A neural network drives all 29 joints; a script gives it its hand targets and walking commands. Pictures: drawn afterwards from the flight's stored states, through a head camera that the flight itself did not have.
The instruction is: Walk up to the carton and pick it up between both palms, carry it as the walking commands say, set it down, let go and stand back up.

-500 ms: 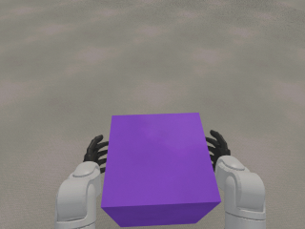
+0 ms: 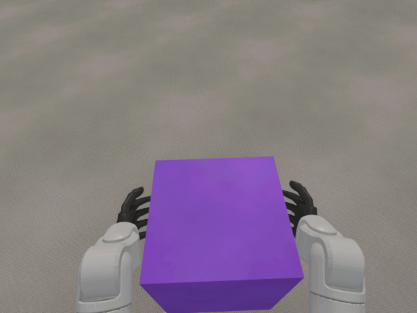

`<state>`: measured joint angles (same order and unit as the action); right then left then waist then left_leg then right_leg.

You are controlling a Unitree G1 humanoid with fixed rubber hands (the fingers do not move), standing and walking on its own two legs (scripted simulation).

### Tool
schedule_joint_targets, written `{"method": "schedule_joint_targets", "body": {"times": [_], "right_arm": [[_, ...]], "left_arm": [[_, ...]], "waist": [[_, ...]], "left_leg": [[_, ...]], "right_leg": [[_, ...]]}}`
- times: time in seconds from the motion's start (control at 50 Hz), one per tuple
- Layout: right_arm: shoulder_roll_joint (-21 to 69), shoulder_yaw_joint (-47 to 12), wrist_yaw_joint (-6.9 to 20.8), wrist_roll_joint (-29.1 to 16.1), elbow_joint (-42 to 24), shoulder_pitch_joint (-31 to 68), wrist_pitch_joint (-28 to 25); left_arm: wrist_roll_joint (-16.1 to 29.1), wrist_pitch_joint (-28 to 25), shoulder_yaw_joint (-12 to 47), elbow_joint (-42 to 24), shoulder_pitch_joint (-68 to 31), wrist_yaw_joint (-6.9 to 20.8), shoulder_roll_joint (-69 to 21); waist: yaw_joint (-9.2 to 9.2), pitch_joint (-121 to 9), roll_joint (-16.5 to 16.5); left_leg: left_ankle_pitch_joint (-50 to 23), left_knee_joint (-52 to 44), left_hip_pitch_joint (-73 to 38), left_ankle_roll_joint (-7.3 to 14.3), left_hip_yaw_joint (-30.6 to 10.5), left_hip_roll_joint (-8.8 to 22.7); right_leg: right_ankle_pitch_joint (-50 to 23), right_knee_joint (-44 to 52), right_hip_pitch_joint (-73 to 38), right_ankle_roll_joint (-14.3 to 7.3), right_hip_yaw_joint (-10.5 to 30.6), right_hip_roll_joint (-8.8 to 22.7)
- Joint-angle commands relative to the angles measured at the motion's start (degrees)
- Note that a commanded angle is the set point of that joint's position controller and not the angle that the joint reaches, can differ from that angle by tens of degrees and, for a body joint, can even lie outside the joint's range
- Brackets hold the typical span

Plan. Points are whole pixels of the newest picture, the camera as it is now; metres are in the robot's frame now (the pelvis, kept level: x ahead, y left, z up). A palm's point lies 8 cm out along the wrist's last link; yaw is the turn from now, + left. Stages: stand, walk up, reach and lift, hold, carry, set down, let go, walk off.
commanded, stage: carry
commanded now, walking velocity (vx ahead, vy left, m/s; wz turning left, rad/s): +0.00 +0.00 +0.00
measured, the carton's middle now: (217, 240) +0.27 -0.01 -0.01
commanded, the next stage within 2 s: none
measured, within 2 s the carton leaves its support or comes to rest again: neither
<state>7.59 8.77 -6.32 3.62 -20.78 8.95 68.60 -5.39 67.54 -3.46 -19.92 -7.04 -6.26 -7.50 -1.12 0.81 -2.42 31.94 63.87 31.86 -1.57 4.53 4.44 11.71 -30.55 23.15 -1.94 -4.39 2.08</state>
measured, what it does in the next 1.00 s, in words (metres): steps to the right: left foot, then right foot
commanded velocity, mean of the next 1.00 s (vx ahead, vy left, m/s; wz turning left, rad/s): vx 0.00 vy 0.00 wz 0.00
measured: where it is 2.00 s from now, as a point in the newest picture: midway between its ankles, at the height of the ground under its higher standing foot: outside the picture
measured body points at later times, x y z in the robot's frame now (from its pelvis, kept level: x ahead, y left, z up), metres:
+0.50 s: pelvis -0.04 -0.09 +0.00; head -0.07 -0.10 +0.45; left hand +0.23 +0.06 +0.08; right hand +0.24 -0.24 +0.08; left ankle -0.05 +0.04 -0.73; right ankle +0.04 -0.10 -0.73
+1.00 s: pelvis -0.06 -0.11 +0.00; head -0.07 -0.12 +0.45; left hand +0.21 +0.03 +0.07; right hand +0.21 -0.27 +0.07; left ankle -0.05 +0.02 -0.74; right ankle -0.03 -0.20 -0.74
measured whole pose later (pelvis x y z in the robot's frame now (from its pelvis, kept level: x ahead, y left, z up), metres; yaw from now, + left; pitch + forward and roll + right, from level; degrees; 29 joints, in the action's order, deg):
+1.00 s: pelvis -0.06 -0.11 +0.00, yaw -1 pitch +2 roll +0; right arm 7.8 8.3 -5.1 5.5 -16.2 10.6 69.1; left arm -7.2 70.0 -4.8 -18.3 -7.8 -5.4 -7.5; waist -0.3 -3.3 -0.7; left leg 13.5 28.6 16.3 -0.9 4.4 2.6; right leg 12.3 -28.9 18.3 -2.9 -2.1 -1.7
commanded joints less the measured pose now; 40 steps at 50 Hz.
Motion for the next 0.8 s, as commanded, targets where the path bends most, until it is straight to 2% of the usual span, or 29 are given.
{"method": "schedule_joint_targets", "body": {"times": [0.0,0.06,0.14,0.16,0.2,0.22,0.24,0.26,0.28,0.34,0.36,0.38,0.42,0.44,0.48,0.5,0.52,0.54,0.56,0.58,0.6,0.62,0.64,0.66,0.68,0.7,0.72,0.76,0.78], "right_arm": [[51.94,-46.49,15.89,-23.42,-7.81,27.75,-0.86],[51.61,-45.56,15.92,-21.79,-4.93,24.60,-0.44],[50.35,-42.94,16.66,-19.54,-0.29,21.64,0.29],[51.27,-43.08,16.69,-19.78,0.62,23.07,0.51],[51.01,-42.96,16.90,-19.29,1.18,23.39,0.48],[50.59,-42.78,17.03,-19.45,0.99,26.50,0.47],[51.47,-42.74,17.21,-19.54,3.48,25.54,0.71],[51.81,-42.88,17.23,-19.70,2.29,27.00,0.46],[51.53,-42.93,17.37,-19.68,1.95,27.56,0.47],[50.78,-42.88,17.08,-19.66,3.47,25.93,1.57],[51.55,-42.74,17.10,-19.76,4.40,26.85,2.17],[50.98,-43.08,16.84,-19.67,4.04,26.27,2.25],[51.21,-43.48,16.79,-20.45,1.81,30.27,2.13],[50.97,-43.44,16.67,-19.88,2.66,28.51,2.26],[53.08,-43.81,16.41,-20.83,1.04,32.18,1.98],[52.98,-43.37,16.36,-20.24,2.33,29.39,1.95],[52.91,-42.78,16.11,-20.30,0.49,29.33,1.67],[52.25,-41.05,15.90,-19.43,2.48,25.88,1.17],[53.34,-42.73,15.82,-20.31,0.72,30.32,0.84],[51.14,-43.48,16.11,-20.37,0.96,29.90,1.43],[49.60,-43.87,16.76,-20.14,1.35,29.19,2.17],[50.39,-44.02,17.30,-20.20,1.39,29.84,2.55],[50.70,-43.38,17.26,-19.73,0.39,30.45,2.57],[49.62,-43.95,16.57,-19.63,0.88,27.67,2.38],[50.79,-43.11,16.27,-20.10,1.48,27.41,2.42],[50.70,-43.46,16.21,-20.88,-1.25,29.12,2.41],[51.30,-44.25,16.41,-21.16,0.64,28.35,2.52],[52.99,-44.52,16.65,-21.99,-1.24,31.58,1.82],[52.38,-44.22,16.84,-21.28,0.05,29.10,1.87]], "left_arm": [[22.11,-2.04,36.47,-8.81,-25.53,14.98,-52.29],[21.33,-1.70,36.48,-6.53,-23.38,15.24,-51.84],[22.39,-0.67,38.42,-6.47,-27.63,15.63,-52.05],[22.36,-0.18,38.01,-4.90,-27.93,15.64,-52.49],[22.94,0.20,39.18,-4.93,-29.79,15.83,-52.66],[22.07,0.50,38.45,-2.86,-28.95,15.90,-52.23],[22.78,0.58,38.62,-4.43,-31.23,16.17,-51.88],[23.24,1.04,38.85,-4.05,-32.41,16.30,-52.62],[23.84,0.92,39.56,-4.36,-33.39,16.50,-52.93],[23.42,1.75,38.10,-2.96,-31.51,16.43,-51.75],[23.00,2.18,37.23,-2.03,-32.01,16.45,-51.59],[22.90,2.54,36.93,-1.71,-30.86,16.72,-51.01],[22.89,2.81,36.63,-0.06,-31.59,16.75,-52.13],[23.22,3.00,36.76,0.14,-31.20,17.04,-52.25],[23.35,2.70,36.43,-1.47,-33.70,17.15,-53.23],[23.28,2.79,36.53,-1.69,-33.16,17.18,-52.71],[23.01,2.82,36.59,-2.82,-34.21,17.33,-52.70],[22.59,2.99,36.19,-1.72,-33.59,17.47,-52.07],[22.59,2.73,36.87,-2.67,-34.46,17.14,-52.44],[21.54,2.09,36.24,-0.85,-31.94,16.55,-52.87],[19.45,2.00,33.93,1.62,-26.77,16.07,-52.09],[20.33,1.95,35.21,-1.31,-28.58,15.83,-53.62],[20.75,2.53,35.32,-1.93,-31.36,15.93,-52.48],[21.84,2.55,36.29,-2.05,-30.30,16.16,-51.36],[22.47,2.21,37.01,-2.80,-32.09,15.77,-51.32],[22.59,2.15,36.52,-1.52,-29.21,15.89,-52.55],[21.78,2.03,35.54,-1.99,-27.73,15.90,-51.70],[22.42,1.45,36.59,-4.67,-32.19,15.98,-53.34],[21.91,1.48,36.67,-4.15,-30.79,15.75,-53.11]], "waist": [[2.51,-25.84,9.60],[2.73,-26.10,9.61],[2.37,-22.48,5.63],[2.20,-22.37,6.55],[1.47,-22.47,2.04],[1.56,-22.04,2.64],[1.31,-21.15,1.14],[1.24,-18.95,-0.85],[1.54,-16.11,-1.87],[1.57,-16.11,3.56],[1.43,-16.83,4.36],[1.61,-17.11,7.13],[1.67,-16.01,6.19],[1.67,-17.06,8.04],[1.87,-18.27,12.10],[1.76,-18.28,11.98],[-0.09,-17.88,10.63],[-1.25,-19.91,-5.32],[1.24,-18.36,-17.02],[2.24,-18.71,-9.89],[3.12,-17.11,-6.93],[2.85,-15.13,-2.08],[0.88,-14.24,3.85],[0.63,-16.57,5.50],[0.12,-18.93,14.12],[1.10,-20.87,14.67],[1.66,-20.11,15.40],[1.93,-21.20,7.57],[1.83,-21.70,7.10]], "left_leg": [[-2.42,-5.15,2.38,0.66,-1.06,-0.23],[-4.03,-14.64,-3.39,1.19,-2.25,-0.17],[-4.82,-26.20,-12.07,2.47,-0.53,-2.92],[-7.15,-29.87,-14.84,3.05,-0.33,-3.29],[-16.38,-41.36,-23.91,4.03,-0.65,-1.45],[-17.94,-42.63,-28.74,4.35,-3.20,1.67],[-12.02,-41.75,-29.87,5.60,-8.08,4.99],[-4.81,-43.20,-22.27,5.15,-9.06,5.73],[-4.32,-43.35,-16.95,3.99,-8.10,5.61],[-8.37,-36.98,-15.44,2.12,-2.88,1.83],[-9.22,-35.86,-16.95,2.31,-2.10,1.09],[-6.60,-34.23,-16.12,2.51,-0.37,-0.85],[-8.59,-33.52,-16.00,2.50,-0.03,-0.90],[-7.29,-33.06,-17.57,3.01,2.08,-2.71],[-6.22,-35.31,-22.13,3.55,6.47,-4.61],[-7.29,-40.18,-25.66,3.69,7.54,-4.22],[-9.39,-47.65,-31.75,6.23,9.07,-3.02],[-6.52,-59.05,-27.38,12.29,-4.62,9.28],[-10.64,-55.92,-10.20,14.19,-21.26,21.05],[-12.44,-52.35,-8.63,11.13,-11.10,17.24],[-11.45,-49.06,-13.74,6.21,-1.48,12.36],[-17.65,-39.23,-23.24,3.42,3.26,7.96],[-22.11,-33.47,-22.99,2.65,3.32,4.67],[-22.69,-32.21,-15.20,1.21,-0.39,5.67],[-18.06,-31.08,-10.29,-1.27,-0.64,3.22],[-10.71,-30.58,-12.44,-1.39,-0.02,1.19],[-6.20,-26.77,-10.72,-1.20,0.09,0.03],[-7.32,-25.76,-9.56,-0.20,-0.45,-1.13],[-8.20,-27.37,-10.67,0.49,-1.10,-1.47]], "right_leg": [[-30.65,6.10,-26.36,-8.66,13.88,13.02],[-24.92,8.61,-24.43,-10.48,15.98,14.83],[-12.61,12.37,-16.18,-7.71,17.29,13.54],[-5.87,14.08,-14.41,-5.54,18.16,13.44],[3.40,15.06,-10.14,-1.18,14.85,10.97],[2.04,15.40,-6.69,1.22,14.33,9.91],[2.69,15.77,-3.34,4.61,12.08,7.42],[4.46,14.49,-6.89,4.76,9.35,5.38],[4.04,13.65,-8.98,3.59,8.96,5.09],[6.83,16.53,-9.60,1.42,12.97,7.63],[8.45,18.17,-9.60,1.44,13.68,8.56],[13.10,21.65,-9.71,3.29,15.38,9.53],[11.74,22.69,-9.67,3.78,15.59,10.48],[13.48,25.03,-8.96,5.80,14.37,9.56],[5.92,28.15,-9.14,14.12,9.42,7.50],[-1.55,27.03,-8.80,18.23,5.83,5.70],[-6.09,20.11,-5.76,25.48,-0.47,0.52],[-5.96,-7.88,-9.59,28.17,-7.07,-6.63],[8.74,-30.10,-13.94,14.28,8.00,0.91],[12.50,-27.25,-11.34,7.34,12.40,1.42],[15.46,-14.91,-6.01,3.42,10.52,1.48],[4.32,9.10,-2.79,1.51,7.48,3.10],[-5.14,15.33,-6.27,3.08,3.03,-0.02],[-14.31,11.85,-14.98,2.49,8.52,5.34],[-37.86,4.89,-20.02,-0.09,14.32,11.97],[-42.18,3.81,-18.70,-2.90,14.81,11.09],[-38.80,6.99,-18.56,-2.41,17.75,12.09],[-32.97,7.55,-20.93,-3.34,18.56,13.12],[-25.62,8.14,-19.72,-3.15,18.46,12.77]]}}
